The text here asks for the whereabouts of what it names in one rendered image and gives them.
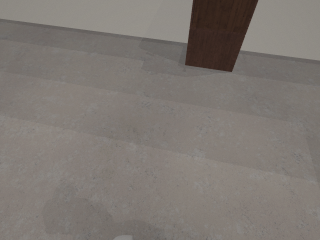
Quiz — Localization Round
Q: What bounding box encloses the cupboard door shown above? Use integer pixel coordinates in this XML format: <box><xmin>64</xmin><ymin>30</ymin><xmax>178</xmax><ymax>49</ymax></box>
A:
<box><xmin>192</xmin><ymin>0</ymin><xmax>256</xmax><ymax>33</ymax></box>

